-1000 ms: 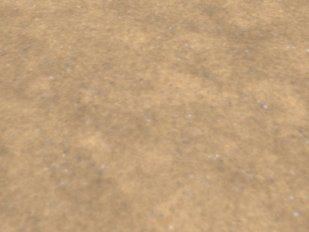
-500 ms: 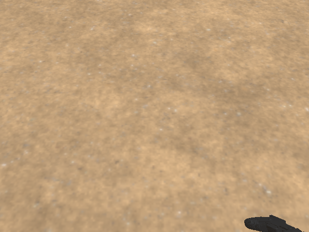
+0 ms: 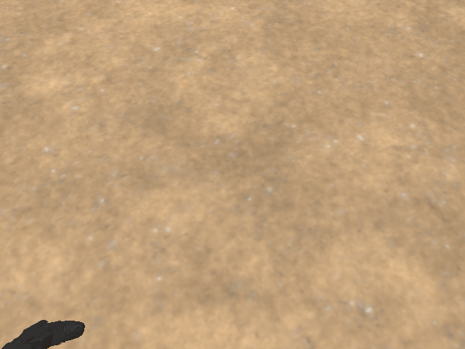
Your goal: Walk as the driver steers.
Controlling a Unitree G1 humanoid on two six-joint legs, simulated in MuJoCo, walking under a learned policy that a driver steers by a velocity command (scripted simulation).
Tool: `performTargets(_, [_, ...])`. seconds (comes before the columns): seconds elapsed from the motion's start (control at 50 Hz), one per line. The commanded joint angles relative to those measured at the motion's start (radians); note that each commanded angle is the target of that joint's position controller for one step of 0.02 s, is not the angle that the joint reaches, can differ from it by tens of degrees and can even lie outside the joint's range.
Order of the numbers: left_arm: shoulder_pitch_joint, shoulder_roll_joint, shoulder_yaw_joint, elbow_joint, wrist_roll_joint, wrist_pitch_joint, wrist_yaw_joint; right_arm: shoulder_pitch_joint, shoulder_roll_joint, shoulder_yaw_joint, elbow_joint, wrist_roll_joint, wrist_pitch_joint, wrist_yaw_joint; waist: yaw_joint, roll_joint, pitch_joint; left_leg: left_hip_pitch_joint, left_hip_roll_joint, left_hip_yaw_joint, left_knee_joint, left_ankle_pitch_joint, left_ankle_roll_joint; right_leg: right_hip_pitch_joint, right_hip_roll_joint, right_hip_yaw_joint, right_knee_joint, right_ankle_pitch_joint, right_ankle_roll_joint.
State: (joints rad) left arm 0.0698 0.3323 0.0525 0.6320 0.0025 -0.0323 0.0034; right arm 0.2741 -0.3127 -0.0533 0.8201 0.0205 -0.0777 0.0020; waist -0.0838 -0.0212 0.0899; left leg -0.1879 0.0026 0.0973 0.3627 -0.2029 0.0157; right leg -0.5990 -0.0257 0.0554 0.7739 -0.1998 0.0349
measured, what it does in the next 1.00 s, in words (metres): walks ahead, turning left: right foot, then left foot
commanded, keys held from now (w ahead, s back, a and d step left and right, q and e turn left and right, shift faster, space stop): q+shift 0.52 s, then shift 0.06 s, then e+shift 0.42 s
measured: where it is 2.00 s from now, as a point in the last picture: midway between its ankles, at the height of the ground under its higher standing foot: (170, 300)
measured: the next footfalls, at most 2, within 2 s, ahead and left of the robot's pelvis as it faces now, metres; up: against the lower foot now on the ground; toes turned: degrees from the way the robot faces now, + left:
right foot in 0.10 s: +0.22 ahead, -0.11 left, +0.00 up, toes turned +9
left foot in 0.44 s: +0.12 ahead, +0.15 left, +0.00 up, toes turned +24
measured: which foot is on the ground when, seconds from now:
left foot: down 0.00-0.10, up 0.12-0.42, down 0.44-1.00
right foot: up 0.00-0.08, down 0.10-0.44, up 0.46-1.00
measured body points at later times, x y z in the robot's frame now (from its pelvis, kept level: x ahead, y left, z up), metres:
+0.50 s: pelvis +0.09 +0.04 -0.02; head +0.11 +0.08 +0.43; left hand +0.15 +0.36 -0.13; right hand +0.33 -0.19 -0.10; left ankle +0.08 +0.13 -0.74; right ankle +0.16 -0.12 -0.71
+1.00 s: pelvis +0.12 +0.03 -0.01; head +0.15 +0.02 +0.44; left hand +0.13 +0.34 -0.11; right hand +0.38 -0.16 -0.11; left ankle +0.08 +0.13 -0.74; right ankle +0.13 -0.08 -0.73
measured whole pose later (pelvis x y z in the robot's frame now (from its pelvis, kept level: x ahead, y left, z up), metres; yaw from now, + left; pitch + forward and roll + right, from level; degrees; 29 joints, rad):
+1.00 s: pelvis +0.12 +0.03 -0.01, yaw +18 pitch +1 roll +1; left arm 0.22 0.29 0.08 0.71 -0.04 0.04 -0.01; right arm 0.08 -0.26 -0.06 0.69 0.00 0.05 -0.04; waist 0.02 0.03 0.05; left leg -0.27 0.02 0.12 0.53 -0.28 0.03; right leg -0.31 -0.04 -0.06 0.71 -0.39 0.04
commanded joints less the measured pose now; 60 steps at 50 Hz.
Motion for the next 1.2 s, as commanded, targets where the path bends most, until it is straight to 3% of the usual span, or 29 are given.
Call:
performTargets(0.02, [0.113,0.03,-0.003,-0.025,0.005,-0.011,-0.015,-0.118,-0.181,-0.042,-0.078,0.026,-0.013,0.002,0.111,0.098,-0.174,-0.004,0.199,-0.192,-0.014,0.646,0.175,0.257,0.039,0.005,-0.186,0.157,-0.02])
performTargets(0.08, [0.116,0.1,0.024,-0.029,0.021,-0.013,0.005,-0.081,-0.155,-0.037,-0.068,0.026,-0.003,0.001,0.137,0.08,-0.171,-0.074,0.122,-0.226,0.136,0.406,0.084,0.442,0.024,0.006,-0.346,0.356,-0.08])
performTargets(0.1, [0.157,0.166,0.04,-0.042,0.038,-0.01,0.023,-0.064,-0.104,-0.02,-0.09,0.004,-0.006,0.002,0.143,-0.012,-0.244,-0.183,0.049,-0.189,0.304,0.152,0.03,0.607,-0.133,0.118,-0.293,0.756,-0.142])
performTargets(0.12, [0.19,0.19,0.044,-0.058,0.066,0.008,0.035,0.06,-0.027,0.005,-0.092,0.001,-0.004,0.002,0.123,-0.225,-0.393,-0.386,-0.034,-0.12,0.588,-0.435,-0.035,0.809,-0.438,0.342,-0.259,1.091,-0.323])
performTargets(0.14, [0.227,0.145,0.036,-0.058,0.054,0.022,0.032,0.04,-0.126,-0.018,-0.091,0.006,0.012,0.005,0.178,-0.197,-0.474,-0.379,-0.026,-0.164,0.741,-0.529,-0.065,0.763,-0.426,0.404,-0.279,1.059,-0.383])
performTargets(0.16, [0.162,0.115,0.029,-0.056,0.032,0.033,0.03,0.056,-0.157,-0.037,-0.093,0.024,0.034,0.003,0.13,-0.165,-0.411,-0.451,0.013,-0.169,0.835,-0.489,-0.08,0.73,-0.392,0.342,-0.304,0.831,-0.377])
performTargets(0.2, [0.04,0.058,0.018,-0.067,0.004,0.038,0.033,0.062,-0.139,-0.046,-0.075,0.017,0.08,-0.022,0.083,-0.118,-0.277,-0.481,0.059,-0.154,0.847,-0.374,-0.115,0.58,-0.31,0.22,-0.365,0.527,-0.301])
performTargets(0.24, [-0.03,0.064,0.026,-0.062,0.016,0.038,0.032,0.069,-0.092,-0.039,-0.091,0.008,0.116,-0.035,0.043,-0.124,-0.208,-0.386,0.06,-0.106,0.793,-0.29,-0.133,0.404,-0.27,0.114,-0.429,0.436,-0.274])
performTargets(0.3, [-0.073,0.069,0.04,-0.058,0.015,0.026,0.039,0.033,-0.052,-0.031,-0.134,0.001,0.126,-0.025,0.039,-0.124,-0.216,-0.261,0.085,-0.089,0.61,-0.17,-0.106,0.336,-0.272,0.012,-0.449,0.38,-0.254])
performTargets(0.4, [-0.057,0.093,0.063,-0.017,-0.018,0.02,0.037,0.028,-0.082,-0.053,-0.174,0.0,0.136,0.015,0.026,-0.125,-0.231,-0.092,0.05,-0.02,0.313,-0.018,-0.02,0.357,-0.3,-0.085,-0.358,0.238,-0.179])
performTargets(0.42, [-0.039,0.069,0.06,-0.003,-0.024,0.021,0.034,0.053,-0.095,-0.065,-0.164,-0.005,0.138,0.012,0.02,-0.086,-0.221,-0.022,0.018,-0.018,0.246,0.032,0.01,0.311,-0.267,-0.126,-0.28,0.12,-0.126])
performTargets(0.44, [0.011,0.032,0.055,0.021,-0.017,0.027,0.028,0.08,-0.136,-0.082,-0.163,-0.016,0.135,0.001,0.02,0.051,-0.162,0.047,0.046,-0.126,0.126,0.165,0.063,0.191,-0.194,-0.192,-0.106,-0.056,-0.049])
performTargets(0.46, [0.034,-0.004,0.044,-0.018,0.024,0.039,0.025,0.07,-0.293,-0.115,-0.207,-0.022,0.128,-0.019,0.07,0.415,-0.104,0.123,0.313,-0.566,0.02,0.462,0.219,-0.108,-0.031,-0.239,0.245,-0.45,0.064])
performTargets(0.48, [-0.089,0.029,0.05,-0.059,0.028,0.035,0.034,0.066,-0.298,-0.108,-0.237,-0.061,0.104,-0.007,-0.002,0.33,-0.182,0.077,0.364,-0.69,-0.043,0.398,0.34,-0.168,0.039,-0.02,0.412,-0.483,0.049])
performTargets(0.5, [-0.109,0.054,0.059,-0.062,0.006,0.033,0.043,0.034,-0.276,-0.104,-0.239,-0.064,0.085,-0.001,0.012,0.23,-0.167,0.062,0.318,-0.63,-0.062,0.254,0.303,-0.181,0.029,0.028,0.445,-0.394,0.017])
performTargets(0.54, [-0.041,0.077,0.073,-0.016,0.008,0.035,0.061,-0.084,-0.196,-0.083,-0.258,-0.012,0.086,-0.017,0.076,0.143,-0.155,0.05,0.247,-0.51,-0.03,0.18,0.201,-0.177,-0.004,0.047,0.406,-0.226,0.003])
performTargets(0.6, [0.035,0.064,0.072,0.026,0.005,0.036,0.05,-0.12,-0.12,-0.047,-0.276,-0.022,0.098,-0.041,0.096,0.149,-0.227,0.025,0.198,-0.396,0.005,0.326,0.18,-0.057,0.014,0.013,0.436,-0.125,0.03])
performTargets(0.7, [0.072,-0.012,0.029,0.065,-0.006,0.046,0.027,-0.13,-0.014,0.004,-0.229,-0.05,0.083,-0.04,0.081,0.135,-0.225,0.026,0.174,-0.269,-0.008,0.267,0.172,0.117,-0.052,0.003,0.138,-0.057,0.053])
performTargets(0.74, [0.053,0.018,0.03,0.053,-0.015,0.049,0.017,-0.134,-0.058,-0.008,-0.211,-0.062,0.082,-0.031,0.054,0.169,-0.168,-0.025,0.194,-0.272,-0.035,0.174,0.195,0.188,-0.049,-0.023,0.052,-0.095,0.048])
performTargets(0.8, [0.041,0.09,0.046,0.02,-0.031,0.05,0.014,-0.125,-0.138,-0.037,-0.192,-0.049,0.097,-0.032,0.027,0.156,-0.095,0.016,0.267,-0.337,-0.039,0.178,0.241,0.115,-0.035,-0.045,0.061,-0.209,0.035])
performTargets(0.9, [0.103,0.048,0.041,0.016,-0.034,0.054,0.003,-0.168,-0.113,-0.045,-0.192,-0.035,0.11,-0.044,0.052,0.116,-0.135,0.128,0.321,-0.303,0.021,0.468,0.252,0.1,-0.047,-0.066,0.073,-0.284,0.027])
performTargets(1.0, [0.189,0.038,0.048,0.021,-0.039,0.063,-0.021,-0.221,-0.115,-0.062,-0.194,-0.009,0.119,-0.047,0.115,0.134,-0.187,0.104,0.283,-0.147,0.135,0.461,0.161,0.29,0.006,-0.145,-0.216,-0.087,-0.033])
performTargets(1.02, [0.216,0.064,0.061,0.023,-0.031,0.062,-0.015,-0.188,-0.099,-0.063,-0.176,-0.001,0.116,-0.044,0.127,0.088,-0.18,0.03,0.235,-0.088,0.229,0.318,0.089,0.378,0.01,-0.091,-0.334,0.064,-0.076])
performTargets(1.04, [0.248,0.179,0.094,0.01,-0.026,0.059,0.002,-0.176,-0.06,-0.058,-0.19,-0.03,0.11,-0.04,0.107,-0.14,-0.181,-0.214,0.122,0.022,0.486,-0.015,-0.02,0.547,-0.17,0.213,-0.413,0.385,-0.17])
performTargets(1.06, [0.263,0.27,0.109,-0.013,0.004,0.044,-0.001,-0.308,-0.028,-0.045,-0.268,-0.056,0.096,-0.039,0.134,-0.317,-0.175,-0.509,-0.068,-0.048,0.694,-0.47,-0.084,0.624,-0.359,0.548,-0.412,0.686,-0.375])
performTargets(1.08, [0.265,0.221,0.098,-0.026,0.025,0.025,-0.005,-0.334,-0.058,-0.052,-0.267,-0.05,0.086,-0.037,0.168,-0.152,-0.235,-0.545,-0.044,-0.182,0.838,-0.48,-0.079,0.651,-0.354,0.503,-0.418,0.634,-0.411])
performTargets(1.12, [0.158,0.181,0.09,-0.036,-0.011,0.017,0.007,-0.275,-0.079,-0.063,-0.227,-0.03,0.079,-0.039,0.097,-0.042,-0.19,-0.57,-0.012,-0.208,0.833,-0.298,-0.068,0.625,-0.231,0.349,-0.395,0.526,-0.298])
performTargets(1.16, [0.119,0.146,0.073,-0.054,-0.039,0.036,0.026,-0.259,-0.082,-0.067,-0.216,-0.035,0.079,-0.043,0.079,-0.061,-0.187,-0.521,-0.013,-0.208,0.807,-0.201,-0.088,0.58,-0.179,0.307,-0.395,0.535,-0.26])
performTargets(1.2, [0.133,0.148,0.073,-0.061,-0.03,0.048,0.035,-0.24,-0.066,-0.063,-0.207,-0.027,0.076,-0.036,0.079,-0.065,-0.199,-0.495,-0.041,-0.205,0.777,-0.145,-0.104,0.574,-0.149,0.305,-0.392,0.527,-0.257])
